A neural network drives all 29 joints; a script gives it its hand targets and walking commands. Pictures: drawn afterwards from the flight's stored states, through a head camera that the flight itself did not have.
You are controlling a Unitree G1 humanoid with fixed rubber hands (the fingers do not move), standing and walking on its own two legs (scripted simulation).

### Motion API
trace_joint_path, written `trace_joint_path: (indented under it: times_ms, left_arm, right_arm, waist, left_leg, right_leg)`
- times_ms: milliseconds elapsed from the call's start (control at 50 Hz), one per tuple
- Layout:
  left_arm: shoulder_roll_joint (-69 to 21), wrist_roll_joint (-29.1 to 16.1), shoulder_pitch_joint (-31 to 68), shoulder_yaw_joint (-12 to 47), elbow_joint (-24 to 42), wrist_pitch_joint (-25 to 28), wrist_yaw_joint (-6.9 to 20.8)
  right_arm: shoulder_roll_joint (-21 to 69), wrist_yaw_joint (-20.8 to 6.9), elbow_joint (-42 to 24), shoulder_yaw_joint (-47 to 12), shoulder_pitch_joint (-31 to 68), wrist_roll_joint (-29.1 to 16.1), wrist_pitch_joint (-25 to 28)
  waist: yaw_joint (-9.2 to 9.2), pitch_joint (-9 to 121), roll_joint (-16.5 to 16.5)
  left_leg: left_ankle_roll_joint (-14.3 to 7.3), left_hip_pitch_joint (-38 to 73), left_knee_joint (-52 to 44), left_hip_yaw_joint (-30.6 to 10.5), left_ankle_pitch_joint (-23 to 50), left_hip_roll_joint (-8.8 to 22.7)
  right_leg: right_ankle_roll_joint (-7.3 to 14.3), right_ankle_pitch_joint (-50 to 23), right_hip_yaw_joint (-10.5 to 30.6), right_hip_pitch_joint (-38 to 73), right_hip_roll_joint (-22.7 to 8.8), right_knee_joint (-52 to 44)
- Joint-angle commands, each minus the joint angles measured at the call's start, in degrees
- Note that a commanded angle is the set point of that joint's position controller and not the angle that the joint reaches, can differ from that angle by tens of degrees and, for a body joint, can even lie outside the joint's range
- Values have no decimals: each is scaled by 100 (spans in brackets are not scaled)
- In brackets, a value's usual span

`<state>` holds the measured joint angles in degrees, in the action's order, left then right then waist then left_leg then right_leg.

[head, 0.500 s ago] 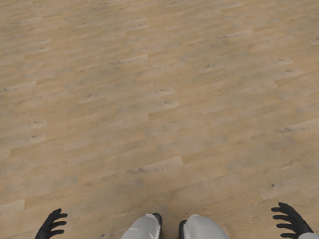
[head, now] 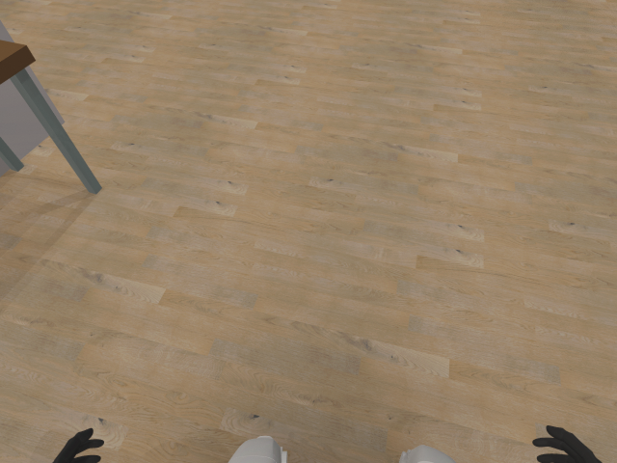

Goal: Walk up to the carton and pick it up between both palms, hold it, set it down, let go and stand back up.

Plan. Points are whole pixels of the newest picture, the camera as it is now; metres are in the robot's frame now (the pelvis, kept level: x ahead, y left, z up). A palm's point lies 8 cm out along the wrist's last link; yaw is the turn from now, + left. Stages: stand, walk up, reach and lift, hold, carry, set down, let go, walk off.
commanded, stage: walk up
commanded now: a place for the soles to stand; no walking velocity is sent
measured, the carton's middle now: out of the picture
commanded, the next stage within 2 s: none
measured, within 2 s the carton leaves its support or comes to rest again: neither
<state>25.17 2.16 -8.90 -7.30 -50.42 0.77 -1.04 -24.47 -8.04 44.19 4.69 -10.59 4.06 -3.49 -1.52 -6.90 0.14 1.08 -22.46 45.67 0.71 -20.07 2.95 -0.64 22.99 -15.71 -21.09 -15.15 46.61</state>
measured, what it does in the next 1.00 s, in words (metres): steps to the left, turning left: right foot, then left foot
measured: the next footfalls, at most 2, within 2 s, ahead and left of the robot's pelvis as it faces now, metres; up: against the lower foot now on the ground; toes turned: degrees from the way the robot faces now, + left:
right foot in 0.28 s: +0.11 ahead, +0.00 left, +0.00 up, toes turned +15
left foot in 0.72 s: -0.02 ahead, +0.34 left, +0.00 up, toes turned +40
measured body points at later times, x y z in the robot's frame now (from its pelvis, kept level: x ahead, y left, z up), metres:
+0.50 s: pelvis +0.01 +0.07 +0.02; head +0.03 +0.05 +0.47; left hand -0.06 +0.44 -0.03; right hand +0.24 -0.15 -0.09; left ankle -0.01 +0.21 -0.66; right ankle +0.07 -0.01 -0.71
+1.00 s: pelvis -0.01 +0.24 +0.02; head +0.02 +0.28 +0.46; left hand -0.17 +0.54 -0.10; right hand +0.28 +0.06 -0.08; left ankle -0.05 +0.32 -0.71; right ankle +0.10 +0.20 -0.68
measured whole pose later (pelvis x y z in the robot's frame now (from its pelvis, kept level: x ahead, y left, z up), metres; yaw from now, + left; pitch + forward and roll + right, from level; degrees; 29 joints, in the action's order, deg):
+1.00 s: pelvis -0.01 +0.24 +0.02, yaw +44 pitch -1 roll +1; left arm 24.9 -0.4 -13.7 -2.7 -49.7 4.2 -0.6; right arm -24.0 -5.0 42.8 3.8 -15.6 1.5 -1.0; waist 2.4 -6.5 2.6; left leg -3.7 -18.7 36.8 -1.7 -17.3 -5.7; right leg 1.7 26.1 -4.8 -28.3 -2.9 52.7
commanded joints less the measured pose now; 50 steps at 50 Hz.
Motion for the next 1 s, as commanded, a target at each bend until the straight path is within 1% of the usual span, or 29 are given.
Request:
trace_joint_path:
  times_ms: [0,40,80,120,180,200,240,260,280,300,320,340,360,400,440,560,620,660,680,700,720,740,760,780,800,820,840,900,980]
  left_arm:
    - [1358,-185,518,-25,685,196,-60]
    - [1252,-175,-281,-13,297,185,-105]
    - [1302,-216,-609,-3,245,168,-181]
    - [1354,-249,-552,8,358,193,-218]
    - [1300,-240,-627,29,448,239,-248]
    - [1264,-233,-686,33,454,253,-254]
    - [1240,-206,-1037,13,394,299,-281]
    - [1412,-143,-1260,-58,356,323,-315]
    - [1815,-55,-1434,-192,390,333,-333]
    - [2101,46,-702,-276,507,304,-354]
    - [1938,28,-168,-284,692,290,-329]
    - [1675,3,-119,-219,775,319,-304]
    - [1467,-31,-229,-155,799,375,-303]
    - [1453,-44,-401,-168,726,439,-283]
    - [1562,-42,-428,-251,695,448,-240]
    - [1894,0,-615,-340,714,446,-149]
    - [2117,10,-532,-398,733,447,-125]
    - [2204,29,-314,-403,778,425,-103]
    - [2132,15,-93,-368,820,394,-84]
    - [1811,-12,38,-264,854,339,-58]
    - [1308,-136,106,-101,1016,302,-13]
    - [1300,-198,328,-1,1149,317,14]
    - [1623,-189,301,-24,1075,350,-2]
    - [1671,-186,53,-7,926,398,-8]
    - [1595,-165,-282,21,744,443,-7]
    - [1462,-252,-656,54,500,452,-19]
    - [1428,-264,-861,68,407,452,-21]
    - [1436,-277,-862,54,396,467,-51]
    - [1352,-242,-829,27,570,559,-84]
  right_arm:
    - [-1986,154,-755,641,-76,-73,-11]
    - [-1494,251,-913,537,268,-28,46]
    - [-1288,275,-997,499,56,-95,92]
    - [-1176,247,-1108,479,-128,-82,78]
    - [-1108,227,-1263,461,-141,-62,57]
    - [-1061,217,-1328,447,-88,-72,54]
    - [-875,183,-1492,357,173,-127,55]
    - [-647,164,-1555,251,222,-162,62]
    - [-444,167,-1529,175,74,-184,56]
    - [-901,201,-1215,301,-337,-63,11]
    - [-1365,194,-1025,404,-665,-35,-9]
    - [-1432,146,-965,420,-744,0,-3]
    - [-1370,106,-949,446,-673,40,37]
    - [-1214,-6,-919,414,-428,13,108]
    - [-1109,-70,-915,345,-265,-71,97]
    - [-1065,-92,-821,279,313,-184,83]
    - [-1171,-109,-727,320,337,-224,99]
    - [-1286,-93,-594,382,49,-256,130]
    - [-1345,-65,-420,421,-374,-251,164]
    - [-1462,-5,-153,461,-972,-202,206]
    - [-1971,94,-73,585,-1343,-138,236]
    - [-2404,140,-203,670,-1123,-201,219]
    - [-2473,185,-321,689,-890,-265,186]
    - [-2261,225,-422,658,-685,-281,175]
    - [-1984,283,-495,604,-519,-269,211]
    - [-1771,376,-454,508,-432,-260,300]
    - [-1633,404,-469,452,-434,-290,360]
    - [-1327,392,-613,296,-460,-264,389]
    - [-1153,371,-781,282,-555,-246,381]
  waist:
    - [590,373,-1600]
    - [276,753,-1307]
    - [272,1146,-1412]
    - [380,1289,-1540]
    - [385,1393,-1383]
    - [345,1419,-1242]
    - [68,1449,-749]
    - [-71,1396,-163]
    - [-196,1551,942]
    - [89,1133,809]
    - [337,905,519]
    - [386,639,227]
    - [458,544,30]
    - [310,523,317]
    - [153,441,661]
    - [-131,142,1237]
    - [-65,296,1341]
    - [165,491,1298]
    - [470,659,960]
    - [783,833,71]
    - [1073,688,-1732]
    - [1072,397,-2361]
    - [909,264,-1823]
    - [697,294,-1479]
    - [528,529,-1250]
    - [385,736,-1299]
    - [299,867,-1315]
    - [336,880,-1319]
    - [420,965,-990]
  left_leg:
    - [-1653,503,-3447,-3485,-982,830]
    - [-1405,1265,-2528,-2404,1243,430]
    - [-1345,1459,-2432,-2410,2087,323]
    - [-1412,1572,-2500,-2789,2274,322]
    - [-1465,1531,-2492,-3110,2122,393]
    - [-1422,1408,-2482,-3122,1907,360]
    - [-1041,295,-2190,-2672,1026,-48]
    - [-693,-465,-1735,-2213,370,-557]
    - [-308,-1513,-676,-1421,-1059,-1090]
    - [-116,-1727,499,-1239,-598,-800]
    - [-120,-1475,1279,-1146,-423,-502]
    - [-72,-1304,1436,-1055,-332,-375]
    - [-42,-1234,1248,-1059,-137,-236]
    - [-78,-1110,1074,-865,183,-70]
    - [2,-1171,811,-567,271,40]
    - [117,-1060,197,-101,-45,358]
    - [36,-838,40,-11,-345,399]
    - [-78,-377,-127,122,-444,304]
    - [-165,287,-557,213,-215,162]
    - [-310,1108,-1070,61,-319,-203]
    - [-835,1549,-2565,-1974,-1662,430]
    - [-1410,1328,-3425,-3872,-2228,1016]
    - [-1851,1115,-3555,-4335,-2264,1372]
    - [-1858,1352,-3307,-3904,-1592,1278]
    - [-1697,1813,-2787,-3223,-315,1038]
    - [-1476,1859,-2463,-2787,870,900]
    - [-1411,1639,-2365,-2566,1284,814]
    - [-1491,1328,-2318,-2415,1635,685]
    - [-1582,1274,-2126,-2466,2390,660]
  right_leg:
    - [146,1274,1235,-1632,1216,1274]
    - [123,398,1334,-1544,1184,985]
    - [92,144,1276,-1107,1356,666]
    - [71,330,1344,-813,1527,81]
    - [144,258,1507,-334,1640,-672]
    - [167,48,1529,-43,1673,-965]
    - [269,-1038,1690,1537,1527,-2077]
    - [347,-1043,2156,2311,973,-2775]
    - [583,-217,3510,3224,-580,-3214]
    - [992,637,4347,2163,-1408,-3455]
    - [1345,750,4145,1546,-1509,-3492]
    - [1392,436,3726,1172,-1371,-3538]
    - [1101,69,3267,1083,-1022,-3428]
    - [848,-176,2440,938,-508,-3280]
    - [876,-391,1954,1153,-407,-3143]
    - [1117,-389,1294,831,-623,-2952]
    - [1146,251,1191,735,-858,-2728]
    - [1103,669,1084,486,-945,-2352]
    - [958,1065,787,92,-762,-1758]
    - [707,1271,358,-411,-198,-525]
    - [356,1322,-187,-1590,803,1412]
    - [211,1667,579,-2503,1244,2093]
    - [218,1551,1062,-2427,1057,2265]
    - [232,1274,1209,-2356,936,2112]
    - [253,835,1360,-2249,812,1823]
    - [227,470,1375,-1974,875,1634]
    - [227,293,1418,-1628,856,1398]
    - [240,305,1337,-1089,1053,648]
    - [342,54,1278,-592,1225,-207]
